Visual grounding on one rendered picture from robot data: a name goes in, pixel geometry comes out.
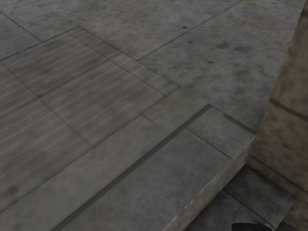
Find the stairs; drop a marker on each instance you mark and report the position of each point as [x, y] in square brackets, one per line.
[237, 194]

